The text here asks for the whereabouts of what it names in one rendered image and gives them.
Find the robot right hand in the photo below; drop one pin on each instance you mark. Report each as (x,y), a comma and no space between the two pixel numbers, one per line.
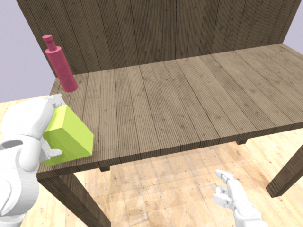
(225,197)

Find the table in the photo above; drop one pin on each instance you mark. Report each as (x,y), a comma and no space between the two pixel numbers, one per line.
(157,77)

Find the left robot forearm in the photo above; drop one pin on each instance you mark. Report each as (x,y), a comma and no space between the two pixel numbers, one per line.
(19,188)

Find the sponge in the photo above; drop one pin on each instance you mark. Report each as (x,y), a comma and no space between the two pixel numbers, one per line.
(69,134)

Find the right robot forearm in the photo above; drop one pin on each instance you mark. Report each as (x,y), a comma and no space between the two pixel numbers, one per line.
(246,215)

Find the robot left hand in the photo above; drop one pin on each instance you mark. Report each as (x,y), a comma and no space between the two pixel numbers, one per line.
(31,118)

